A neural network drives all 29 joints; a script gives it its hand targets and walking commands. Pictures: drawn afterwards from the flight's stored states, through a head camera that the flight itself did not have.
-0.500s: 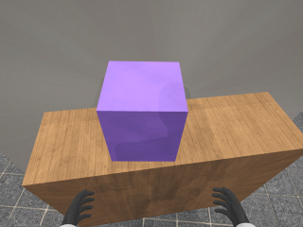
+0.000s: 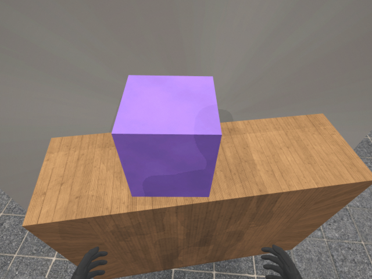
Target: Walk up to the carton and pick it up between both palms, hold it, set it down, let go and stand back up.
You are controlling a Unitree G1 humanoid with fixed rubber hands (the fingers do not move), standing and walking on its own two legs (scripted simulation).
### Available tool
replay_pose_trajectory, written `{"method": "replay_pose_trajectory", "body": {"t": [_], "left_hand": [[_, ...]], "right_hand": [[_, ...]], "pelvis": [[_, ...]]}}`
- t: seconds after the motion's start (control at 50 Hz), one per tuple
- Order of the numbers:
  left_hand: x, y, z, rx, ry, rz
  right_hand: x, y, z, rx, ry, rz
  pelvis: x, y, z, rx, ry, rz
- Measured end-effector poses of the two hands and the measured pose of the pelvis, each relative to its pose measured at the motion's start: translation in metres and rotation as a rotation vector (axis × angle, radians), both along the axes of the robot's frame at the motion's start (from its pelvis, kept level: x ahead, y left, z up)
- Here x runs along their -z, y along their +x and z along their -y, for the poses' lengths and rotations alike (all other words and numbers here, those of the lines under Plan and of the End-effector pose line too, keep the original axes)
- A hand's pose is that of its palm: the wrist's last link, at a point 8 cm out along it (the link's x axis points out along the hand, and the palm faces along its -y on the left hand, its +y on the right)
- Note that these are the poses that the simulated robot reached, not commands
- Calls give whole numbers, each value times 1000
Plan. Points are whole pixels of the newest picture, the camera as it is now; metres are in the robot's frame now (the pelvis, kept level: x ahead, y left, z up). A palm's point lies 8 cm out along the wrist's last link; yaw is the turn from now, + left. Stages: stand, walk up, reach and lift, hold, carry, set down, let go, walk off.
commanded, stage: let go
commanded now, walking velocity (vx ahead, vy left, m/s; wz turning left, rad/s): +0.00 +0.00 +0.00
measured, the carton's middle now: (170, 139) +0.46 +0.05 +0.03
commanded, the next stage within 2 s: stand in 0.32 s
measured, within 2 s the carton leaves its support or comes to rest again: neither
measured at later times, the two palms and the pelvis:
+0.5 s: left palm out of the picture +0.14 +0.23 -0.10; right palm out of the picture +0.12 -0.23 -0.11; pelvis +0.00 +0.00 +0.00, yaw -1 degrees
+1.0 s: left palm out of the picture +0.03 +0.24 -0.14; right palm out of the picture +0.00 -0.21 -0.14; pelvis +0.02 +0.02 +0.00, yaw -2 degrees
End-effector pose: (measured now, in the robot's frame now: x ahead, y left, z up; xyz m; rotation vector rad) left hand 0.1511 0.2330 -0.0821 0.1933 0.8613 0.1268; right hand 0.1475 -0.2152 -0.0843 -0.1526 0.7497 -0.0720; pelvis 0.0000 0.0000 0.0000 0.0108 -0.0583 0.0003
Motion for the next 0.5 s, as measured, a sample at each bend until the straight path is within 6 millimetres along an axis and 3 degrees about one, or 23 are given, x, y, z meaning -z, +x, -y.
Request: {"method": "replay_pose_trajectory", "body": {"t": [0.4,0.5], "left_hand": [[5,2,5,19,0,-10],[13,-14,-1,58,5,-20]], "right_hand": [[2,-13,9,5,-20,-34],[23,-26,14,45,-39,-177]], "pelvis": [[0,0,1,4,0,-18],[5,3,-4,14,-19,-43]]}}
